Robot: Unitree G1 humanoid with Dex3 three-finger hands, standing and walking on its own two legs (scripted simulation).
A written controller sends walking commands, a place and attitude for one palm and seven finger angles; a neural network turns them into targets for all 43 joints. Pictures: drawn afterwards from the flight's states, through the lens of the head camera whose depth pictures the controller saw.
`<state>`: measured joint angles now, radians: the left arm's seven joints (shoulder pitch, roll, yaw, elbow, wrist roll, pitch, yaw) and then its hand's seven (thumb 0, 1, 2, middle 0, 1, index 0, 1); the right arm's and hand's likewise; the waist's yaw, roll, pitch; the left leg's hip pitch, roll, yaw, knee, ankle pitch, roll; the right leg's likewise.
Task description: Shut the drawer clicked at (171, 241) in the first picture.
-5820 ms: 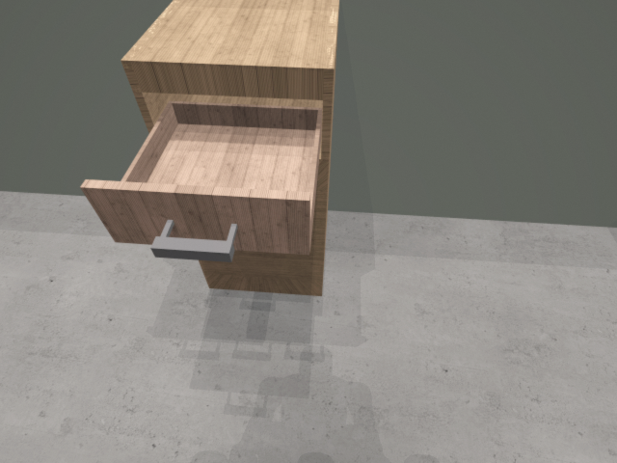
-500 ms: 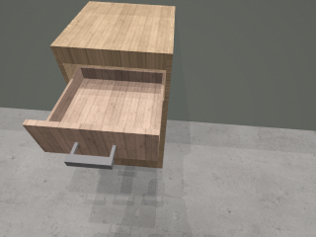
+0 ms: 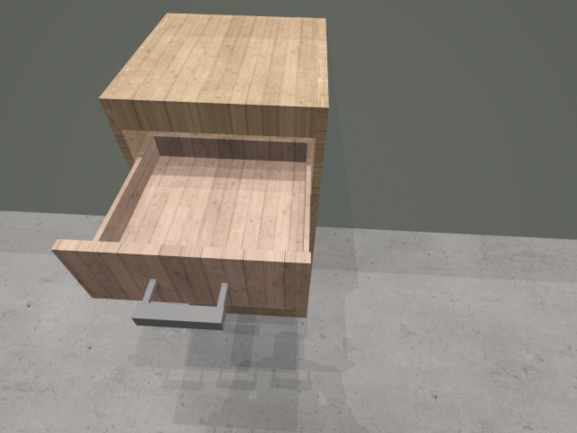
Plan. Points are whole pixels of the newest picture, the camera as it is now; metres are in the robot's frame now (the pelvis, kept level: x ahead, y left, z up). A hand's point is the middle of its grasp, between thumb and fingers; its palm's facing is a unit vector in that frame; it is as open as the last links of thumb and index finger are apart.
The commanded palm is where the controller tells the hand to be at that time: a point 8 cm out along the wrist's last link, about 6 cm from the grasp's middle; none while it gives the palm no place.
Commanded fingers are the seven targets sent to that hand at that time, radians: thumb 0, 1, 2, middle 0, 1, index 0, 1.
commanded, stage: look again from close up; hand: left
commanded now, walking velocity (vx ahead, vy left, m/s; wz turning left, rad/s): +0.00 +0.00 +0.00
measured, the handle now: (184, 302) +0.31 +0.19 -0.03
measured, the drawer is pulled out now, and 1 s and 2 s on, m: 0.30 0.29 0.29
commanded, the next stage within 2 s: raise the hand and make a fist in 0.02 s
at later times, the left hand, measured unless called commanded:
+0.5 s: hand out of the picture +0.11 +0.14 -0.05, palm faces +0.09 -1.00 -0.01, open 6.4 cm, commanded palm +0.09 +0.21 -0.03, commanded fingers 0.00 0.90 0.90 -0.60 -0.73 -0.60 -0.73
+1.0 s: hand (154, 425) +0.14 +0.17 +0.00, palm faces +0.06 -1.00 -0.07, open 3.7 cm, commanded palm +0.09 +0.21 +0.02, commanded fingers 0.00 0.90 0.90 -1.10 -1.27 -1.10 -1.27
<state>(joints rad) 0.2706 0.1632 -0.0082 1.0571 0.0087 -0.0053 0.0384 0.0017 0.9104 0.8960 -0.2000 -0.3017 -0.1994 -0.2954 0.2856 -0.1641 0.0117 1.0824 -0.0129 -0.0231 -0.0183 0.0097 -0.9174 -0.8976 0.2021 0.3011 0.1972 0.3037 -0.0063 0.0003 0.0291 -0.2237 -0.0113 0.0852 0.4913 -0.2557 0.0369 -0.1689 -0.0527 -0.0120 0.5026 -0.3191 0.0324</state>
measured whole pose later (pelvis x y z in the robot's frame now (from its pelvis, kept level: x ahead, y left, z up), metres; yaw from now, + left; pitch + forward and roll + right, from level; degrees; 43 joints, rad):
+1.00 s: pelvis -0.03 -0.03 -0.06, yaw +2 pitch +9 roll -1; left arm 0.60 0.22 0.21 -0.13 -0.29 -0.35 -0.30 0.01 0.90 0.90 -0.91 -1.07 -0.91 -1.06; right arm 0.30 -0.22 -0.05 0.61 0.05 -0.24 -0.06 0.01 -0.90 -0.90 0.20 0.30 0.20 0.30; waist -0.02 0.03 -0.11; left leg -0.72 0.05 0.00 0.98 -0.42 -0.01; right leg -0.63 -0.01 -0.09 0.97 -0.50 -0.02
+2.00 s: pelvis -0.02 -0.02 -0.04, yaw +3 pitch +5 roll -2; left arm 0.72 0.24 0.11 -0.42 -0.26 -0.23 -0.21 0.02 0.90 0.90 -1.40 -1.60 -1.40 -1.60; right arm 0.28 -0.23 0.01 0.52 0.07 -0.26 -0.04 0.01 -0.90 -0.90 0.20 0.30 0.20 0.30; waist 0.01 0.06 -0.12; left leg -0.59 0.04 -0.01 0.91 -0.41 0.00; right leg -0.48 -0.01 -0.10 0.87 -0.47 -0.01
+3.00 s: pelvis -0.04 -0.02 -0.08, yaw +3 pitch +13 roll -2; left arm 0.44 0.19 0.04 -0.11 -0.20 -0.39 -0.19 0.01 0.90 0.90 -1.40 -1.60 -1.40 -1.60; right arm 0.22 -0.22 0.01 0.51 0.02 -0.18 -0.03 0.01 -0.90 -0.90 0.21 0.30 0.20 0.30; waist -0.02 0.04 -0.12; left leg -0.87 0.03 -0.01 1.11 -0.46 0.01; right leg -0.76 -0.03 -0.09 1.08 -0.54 0.00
